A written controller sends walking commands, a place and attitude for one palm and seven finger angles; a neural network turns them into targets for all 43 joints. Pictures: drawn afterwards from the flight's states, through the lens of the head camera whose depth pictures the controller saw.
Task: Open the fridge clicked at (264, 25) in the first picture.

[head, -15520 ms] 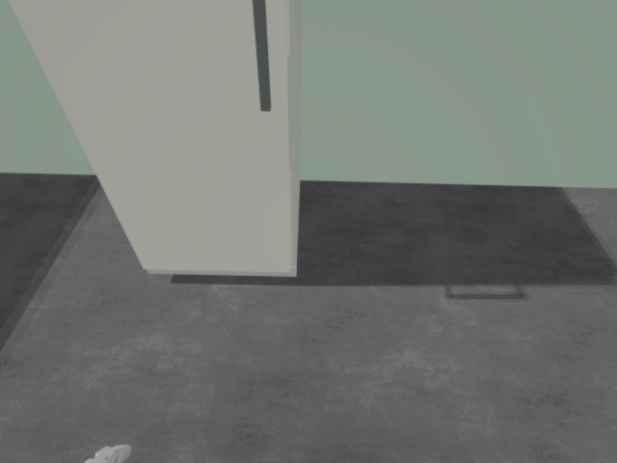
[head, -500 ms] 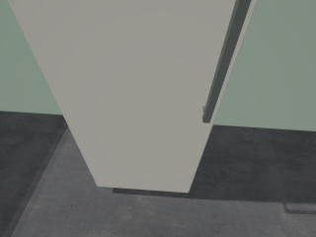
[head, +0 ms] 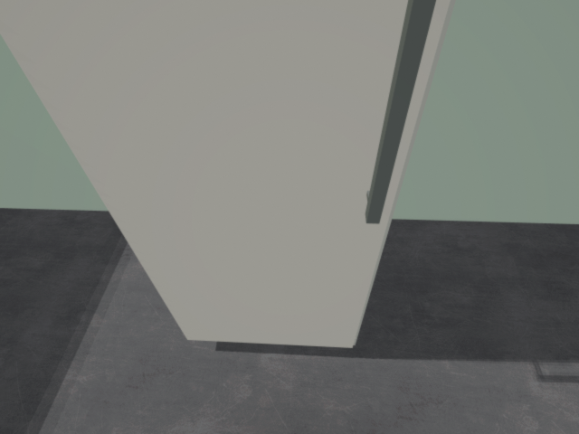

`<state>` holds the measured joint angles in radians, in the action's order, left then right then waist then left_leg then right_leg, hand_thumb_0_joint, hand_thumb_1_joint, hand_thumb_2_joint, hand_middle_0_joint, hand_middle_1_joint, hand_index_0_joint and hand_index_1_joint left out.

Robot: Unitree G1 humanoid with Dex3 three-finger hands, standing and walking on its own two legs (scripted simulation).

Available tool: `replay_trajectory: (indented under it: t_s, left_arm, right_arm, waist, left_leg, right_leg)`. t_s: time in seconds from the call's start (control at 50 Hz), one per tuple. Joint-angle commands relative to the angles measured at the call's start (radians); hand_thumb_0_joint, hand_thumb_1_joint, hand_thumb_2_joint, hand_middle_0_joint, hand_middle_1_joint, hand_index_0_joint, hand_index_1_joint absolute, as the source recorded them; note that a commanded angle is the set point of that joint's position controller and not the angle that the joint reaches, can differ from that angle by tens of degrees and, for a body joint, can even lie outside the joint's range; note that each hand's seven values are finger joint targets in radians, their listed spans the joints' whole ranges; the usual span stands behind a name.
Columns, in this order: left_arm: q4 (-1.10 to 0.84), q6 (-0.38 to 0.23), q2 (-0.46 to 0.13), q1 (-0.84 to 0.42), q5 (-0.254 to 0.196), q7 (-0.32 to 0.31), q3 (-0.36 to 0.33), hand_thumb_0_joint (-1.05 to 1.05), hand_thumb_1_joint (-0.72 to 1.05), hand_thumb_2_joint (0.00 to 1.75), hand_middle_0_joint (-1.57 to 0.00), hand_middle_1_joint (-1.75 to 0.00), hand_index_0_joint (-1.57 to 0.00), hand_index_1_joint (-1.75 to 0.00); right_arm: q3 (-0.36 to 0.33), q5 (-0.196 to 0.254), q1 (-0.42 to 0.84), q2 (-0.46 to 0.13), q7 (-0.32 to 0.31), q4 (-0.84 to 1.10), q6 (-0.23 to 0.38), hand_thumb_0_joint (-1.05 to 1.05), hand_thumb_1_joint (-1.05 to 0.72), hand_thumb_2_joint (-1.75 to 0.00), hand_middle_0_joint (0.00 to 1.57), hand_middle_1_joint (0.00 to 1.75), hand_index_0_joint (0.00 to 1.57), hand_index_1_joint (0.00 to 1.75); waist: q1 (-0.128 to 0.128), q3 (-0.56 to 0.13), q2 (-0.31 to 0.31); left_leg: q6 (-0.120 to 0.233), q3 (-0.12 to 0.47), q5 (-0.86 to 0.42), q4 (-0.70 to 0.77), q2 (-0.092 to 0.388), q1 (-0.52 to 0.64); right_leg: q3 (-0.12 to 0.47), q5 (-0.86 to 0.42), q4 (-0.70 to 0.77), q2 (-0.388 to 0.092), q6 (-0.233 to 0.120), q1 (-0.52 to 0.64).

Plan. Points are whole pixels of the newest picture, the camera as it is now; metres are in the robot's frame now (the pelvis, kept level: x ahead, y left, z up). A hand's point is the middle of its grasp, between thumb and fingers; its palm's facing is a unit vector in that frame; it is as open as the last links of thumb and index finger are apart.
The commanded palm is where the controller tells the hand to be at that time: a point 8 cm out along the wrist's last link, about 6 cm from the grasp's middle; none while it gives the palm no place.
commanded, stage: look again from close up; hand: right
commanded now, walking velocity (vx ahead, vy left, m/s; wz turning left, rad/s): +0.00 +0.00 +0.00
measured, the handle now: (390, 118) +0.47 -0.11 +0.21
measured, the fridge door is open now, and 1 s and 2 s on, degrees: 0 0 0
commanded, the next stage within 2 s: raise the hand to about handle height in 0.22 s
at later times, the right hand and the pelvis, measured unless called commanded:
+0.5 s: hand (455, 405) +0.18 -0.19 -0.01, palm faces +0.26 +0.96 -0.12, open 7.6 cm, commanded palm +0.10 -0.24 -0.04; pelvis -0.01 +0.00 -0.01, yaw -4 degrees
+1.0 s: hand (480, 402) +0.17 -0.19 +0.05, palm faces +0.04 +0.99 -0.12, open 10.2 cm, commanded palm +0.13 -0.26 +0.05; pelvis -0.01 +0.04 -0.04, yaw -7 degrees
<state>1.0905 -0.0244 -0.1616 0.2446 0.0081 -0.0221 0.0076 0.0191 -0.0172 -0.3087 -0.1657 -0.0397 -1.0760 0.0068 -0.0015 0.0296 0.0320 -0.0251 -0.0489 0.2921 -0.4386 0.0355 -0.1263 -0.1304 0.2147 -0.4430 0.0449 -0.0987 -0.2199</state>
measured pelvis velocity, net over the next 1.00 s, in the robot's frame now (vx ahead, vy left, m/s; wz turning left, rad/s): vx -0.01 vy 0.04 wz -0.13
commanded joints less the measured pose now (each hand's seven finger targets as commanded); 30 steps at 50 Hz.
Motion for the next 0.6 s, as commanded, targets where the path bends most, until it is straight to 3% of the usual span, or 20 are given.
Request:
replay_trajectory:
  t_s: [0.0,0.24,0.28,0.3,0.32,0.34,0.36,0.38,0.4,0.42,0.44,0.46,0.48,0.5,0.52,0.54,0.56,0.58]
  left_arm:
    - [-0.028,-0.016,-0.129,0.045,0.003,-0.003,-0.02,0.0,0.9,0.9,-0.2,-0.3,-0.2,-0.3]
    - [-0.013,-0.015,-0.137,0.042,0.003,-0.005,-0.025,0.0,0.9,0.9,-0.2,-0.3,-0.2,-0.3]
    - [-0.011,-0.016,-0.139,0.043,0.002,-0.005,-0.026,0.0,0.9,0.9,-0.2,-0.3,-0.2,-0.3]
    - [-0.077,-0.008,-0.154,0.02,-0.006,-0.001,-0.014,0.0,0.9,0.9,-0.2,-0.3,-0.2,-0.3]
    - [-0.442,-0.149,-0.296,0.095,-0.057,-0.031,-0.06,0.0,0.9,0.9,-0.2,-0.3,-0.2,-0.3]
    - [-0.376,-0.258,-0.213,0.009,-0.054,-0.049,-0.001,0.0,0.9,0.9,-0.2,-0.3,-0.2,-0.3]
    - [-0.316,-0.282,-0.208,0.011,-0.044,-0.051,-0.018,0.0,0.9,0.9,-0.2,-0.3,-0.2,-0.3]
    - [-0.31,-0.279,-0.146,0.044,-0.06,-0.038,-0.019,0.0,0.9,0.9,-0.2,-0.3,-0.2,-0.3]
    - [-0.386,-0.283,-0.193,0.029,-0.067,-0.027,-0.034,0.0,0.9,0.9,-0.2,-0.3,-0.2,-0.3]
    - [-0.414,-0.299,-0.214,-0.016,-0.061,-0.027,-0.043,0.0,0.9,0.9,-0.2,-0.3,-0.2,-0.3]
    - [-0.436,-0.306,-0.224,-0.032,-0.048,-0.03,-0.047,0.0,0.9,0.9,-0.2,-0.3,-0.2,-0.3]
    - [-0.464,-0.3,-0.227,-0.028,-0.043,-0.021,-0.054,0.0,0.9,0.9,-0.2,-0.3,-0.2,-0.3]
    - [-0.485,-0.286,-0.226,-0.036,-0.037,-0.016,-0.059,0.0,0.9,0.9,-0.2,-0.3,-0.2,-0.3]
    - [-0.508,-0.27,-0.228,-0.062,-0.03,-0.013,-0.063,0.0,0.9,0.9,-0.2,-0.3,-0.2,-0.3]
    - [-0.532,-0.251,-0.236,-0.082,-0.025,-0.003,-0.069,0.0,0.9,0.9,-0.2,-0.3,-0.2,-0.3]
    - [-0.56,-0.242,-0.23,-0.123,-0.035,0.002,-0.08,0.0,0.9,0.9,-0.2,-0.3,-0.2,-0.3]
    - [-0.607,-0.23,-0.252,-0.132,-0.045,0.008,-0.09,0.0,0.9,0.9,-0.2,-0.3,-0.2,-0.3]
    - [-0.665,-0.222,-0.257,-0.175,-0.049,0.007,-0.087,0.0,0.9,0.9,-0.2,-0.3,-0.2,-0.3]
  right_arm:
    - [-0.019,-0.001,-0.062,-0.099,-0.004,0.023,0.012,0.0,-0.9,-0.9,0.2,0.3,0.2,0.3]
    - [-0.02,-0.002,-0.069,-0.099,-0.002,0.008,0.008,0.0,-0.9,-0.9,0.2,0.3,0.2,0.3]
    - [-0.02,-0.003,-0.066,-0.103,-0.003,0.006,0.01,0.0,-0.9,-0.9,0.2,0.3,0.2,0.3]
    - [-0.004,-0.017,-0.08,-0.084,-0.039,-0.013,0.018,0.0,-0.9,-0.9,0.2,0.3,0.2,0.3]
    - [-0.189,0.17,0.59,-0.361,-0.05,1.573,0.214,0.0,-0.88,-0.89,0.2,0.32,0.2,0.32]
    - [-0.152,0.102,0.184,-0.302,-0.081,1.408,0.165,0.0,-0.85,-0.88,0.2,0.33,0.2,0.33]
    - [-0.113,0.095,0.115,-0.238,-0.126,1.3,0.109,0.0,-0.83,-0.87,0.21,0.34,0.21,0.34]
    - [0.049,0.117,-0.18,0.029,-0.12,1.072,0.019,0.0,-0.81,-0.86,0.21,0.36,0.21,0.36]
    - [0.048,0.174,-0.062,0.027,-0.101,1.245,0.046,0.0,-0.78,-0.85,0.21,0.37,0.21,0.37]
    - [0.014,0.177,-0.041,-0.016,-0.078,1.269,0.096,0.0,-0.76,-0.84,0.21,0.39,0.21,0.39]
    - [-0.026,0.178,-0.052,-0.044,-0.056,1.216,0.147,0.0,-0.74,-0.83,0.21,0.4,0.21,0.4]
    - [-0.076,0.184,-0.137,-0.057,-0.018,1.086,0.185,0.0,-0.71,-0.82,0.21,0.42,0.21,0.42]
    - [-0.113,0.202,-0.209,-0.052,0.029,0.993,0.239,0.0,-0.69,-0.81,0.22,0.43,0.22,0.43]
    - [-0.157,0.222,-0.3,-0.052,0.09,0.913,0.298,0.0,-0.67,-0.8,0.22,0.45,0.22,0.45]
    - [-0.198,0.245,-0.351,-0.069,0.164,0.898,0.354,0.0,-0.64,-0.79,0.22,0.47,0.22,0.47]
    - [-0.251,0.274,-0.325,-0.133,0.239,0.874,0.41,0.0,-0.62,-0.78,0.22,0.48,0.22,0.48]
    - [-0.284,0.288,-0.34,-0.178,0.316,0.826,0.444,0.0,-0.6,-0.77,0.22,0.5,0.22,0.5]
    - [-0.274,0.298,-0.329,-0.178,0.362,0.85,0.445,0.0,-0.57,-0.76,0.22,0.51,0.22,0.51]
  waist:
    - [-0.001,0.02,-0.038]
    - [-0.005,0.022,-0.048]
    - [-0.004,0.017,-0.034]
    - [0.006,0.052,-0.075]
    - [0.124,-0.478,-0.26]
    - [0.016,-0.464,-0.389]
    - [0.003,-0.36,-0.372]
    - [0.033,-0.2,-0.21]
    - [0.039,-0.094,-0.157]
    - [0.045,-0.073,-0.099]
    - [0.053,-0.04,0.01]
    - [0.033,-0.01,0.081]
    - [0.017,-0.011,0.202]
    - [-0.009,-0.016,0.261]
    - [-0.03,-0.065,0.231]
    - [-0.034,-0.03,0.289]
    - [-0.036,0.016,0.279]
    - [-0.046,0.035,0.234]
  left_leg:
    - [0.052,0.07,-0.096,0.063,0.074,-0.068]
    - [0.05,0.065,-0.081,0.069,0.077,-0.075]
    - [0.05,0.069,-0.097,0.072,0.078,-0.067]
    - [0.043,0.068,-0.117,0.037,0.075,-0.117]
    - [0.036,-0.035,-0.214,-0.072,-0.037,-0.173]
    - [0.057,0.014,0.045,-0.244,-0.027,-0.269]
    - [0.054,0.019,0.118,-0.294,-0.015,-0.303]
    - [0.05,0.007,0.104,-0.294,-0.023,-0.334]
    - [0.041,-0.001,0.093,-0.271,-0.017,-0.341]
    - [0.048,-0.008,0.096,-0.2,-0.024,-0.346]
    - [0.05,-0.02,0.094,-0.121,-0.033,-0.356]
    - [0.055,-0.024,0.086,-0.06,-0.035,-0.341]
    - [0.056,-0.023,0.11,-0.066,-0.037,-0.368]
    - [0.057,-0.027,0.105,-0.112,-0.045,-0.395]
    - [0.064,-0.032,0.057,-0.168,-0.048,-0.396]
    - [0.062,-0.011,0.199,-0.178,-0.04,-0.434]
    - [0.075,0.035,0.262,-0.168,-0.031,-0.43]
    - [0.074,0.065,0.314,-0.17,-0.025,-0.428]
  right_leg:
    - [0.2,-0.094,0.136,-0.171,0.035,0.038]
    - [0.213,-0.031,0.18,-0.184,0.036,0.05]
    - [0.206,-0.071,0.167,-0.18,0.035,0.054]
    - [0.193,-0.335,0.025,-0.188,0.074,0.022]
    - [0.281,-0.389,0.046,-0.115,0.161,0.417]
    - [0.338,-0.4,0.147,-0.199,0.207,0.468]
    - [0.337,-0.247,0.184,-0.18,0.258,0.312]
    - [0.314,-0.113,0.199,-0.176,0.226,0.2]
    - [0.302,-0.002,0.179,-0.165,0.183,0.116]
    - [0.28,0.076,0.115,-0.141,0.147,0.08]
    - [0.262,0.128,0.043,-0.116,0.125,0.013]
    - [0.23,0.133,-0.025,-0.085,0.113,-0.075]
    - [0.203,0.1,-0.092,-0.073,0.103,-0.147]
    - [0.186,0.075,-0.146,-0.061,0.103,-0.226]
    - [0.169,0.043,-0.18,-0.053,0.112,-0.274]
    - [0.161,0.15,-0.209,-0.039,0.127,-0.378]
    - [0.143,0.188,-0.235,-0.034,0.123,-0.412]
    - [0.13,0.223,-0.252,-0.014,0.112,-0.45]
